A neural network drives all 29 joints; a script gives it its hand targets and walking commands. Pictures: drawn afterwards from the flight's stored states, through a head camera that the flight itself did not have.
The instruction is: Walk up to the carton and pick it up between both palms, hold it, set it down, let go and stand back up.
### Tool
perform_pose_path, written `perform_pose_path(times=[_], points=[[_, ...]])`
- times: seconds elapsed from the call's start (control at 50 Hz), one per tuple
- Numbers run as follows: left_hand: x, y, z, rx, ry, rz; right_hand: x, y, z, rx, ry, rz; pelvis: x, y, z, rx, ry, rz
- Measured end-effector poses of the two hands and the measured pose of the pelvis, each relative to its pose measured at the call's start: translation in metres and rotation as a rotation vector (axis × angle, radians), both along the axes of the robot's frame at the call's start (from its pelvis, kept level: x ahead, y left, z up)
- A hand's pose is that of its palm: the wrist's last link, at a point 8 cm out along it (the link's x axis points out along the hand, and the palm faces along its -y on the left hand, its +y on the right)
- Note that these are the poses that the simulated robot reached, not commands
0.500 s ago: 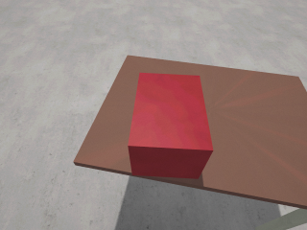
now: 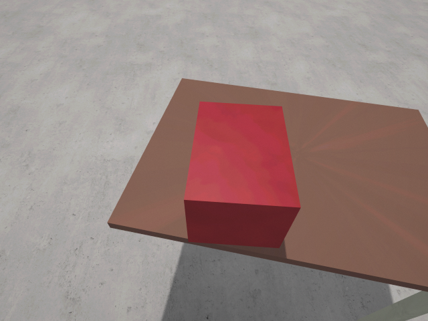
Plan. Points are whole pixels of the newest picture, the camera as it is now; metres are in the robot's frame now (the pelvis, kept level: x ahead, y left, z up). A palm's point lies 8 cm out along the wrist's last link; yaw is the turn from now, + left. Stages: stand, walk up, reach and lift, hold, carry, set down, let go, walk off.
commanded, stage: walk up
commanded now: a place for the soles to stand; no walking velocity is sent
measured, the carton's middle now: (237, 170) +0.48 -0.04 -0.05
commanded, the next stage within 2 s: reach and lift in 0.40 s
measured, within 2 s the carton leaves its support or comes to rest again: neither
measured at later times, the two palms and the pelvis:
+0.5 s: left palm out of the picture +0.07 +0.25 -0.16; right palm out of the picture +0.08 -0.24 -0.15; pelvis -0.01 +0.00 -0.02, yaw +0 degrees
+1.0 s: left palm (108, 320) +0.15 +0.22 -0.11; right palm out of the picture +0.12 -0.24 -0.11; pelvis -0.03 -0.03 -0.01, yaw -2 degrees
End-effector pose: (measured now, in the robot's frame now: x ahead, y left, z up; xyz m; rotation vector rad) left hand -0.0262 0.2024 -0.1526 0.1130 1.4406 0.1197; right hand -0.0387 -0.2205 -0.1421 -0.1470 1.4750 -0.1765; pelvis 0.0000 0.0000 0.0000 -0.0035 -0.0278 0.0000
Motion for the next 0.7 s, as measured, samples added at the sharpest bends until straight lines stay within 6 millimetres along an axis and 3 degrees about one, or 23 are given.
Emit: perform_pose_path(times=[0.24, 0.4, 0.44, 0.5, 0.56, 0.6, 0.64, 0.7], points=[[-0.009, 0.018, 0.003, 0.033, 0.028, -0.055, 0.012, -0.021, 0.003, -0.048, -0.014, 0.038, 0.004, 0.003, -0.002, -0.001, 0.008, -0.002], [0.014, 0.033, 0.005, 0.062, -0.023, -0.077, 0.025, -0.021, 0.003, -0.048, -0.039, 0.051, 0.007, 0.005, -0.003, 0.002, 0.015, -0.006], [0.032, 0.038, -0.003, 0.052, 0.040, -0.057, 0.046, -0.021, -0.004, -0.023, -0.066, 0.049, 0.001, 0.005, -0.009, -0.004, 0.042, 0.001], [0.099, 0.046, -0.012, 0.064, 0.046, -0.071, 0.118, -0.022, -0.008, 0.000, -0.200, 0.044, -0.013, 0.002, -0.023, -0.008, 0.071, 0.001], [0.182, 0.040, 0.005, 0.071, -0.094, -0.100, 0.188, -0.015, 0.006, 0.042, -0.356, 0.026, -0.021, 0.000, -0.031, -0.024, 0.081, -0.008], [0.218, 0.028, 0.026, 0.046, -0.181, -0.108, 0.216, -0.010, 0.022, 0.070, -0.434, 0.022, -0.023, 0.000, -0.029, -0.032, 0.054, -0.020], [0.229, 0.014, 0.045, 0.017, -0.225, -0.134, 0.226, -0.009, 0.038, 0.079, -0.482, 0.012, -0.021, -0.001, -0.021, -0.032, 0.023, -0.027], [0.213, -0.001, 0.056, -0.020, -0.224, -0.145, 0.215, -0.016, 0.050, 0.063, -0.495, -0.020, -0.014, -0.003, -0.011, -0.030, 0.002, -0.033]])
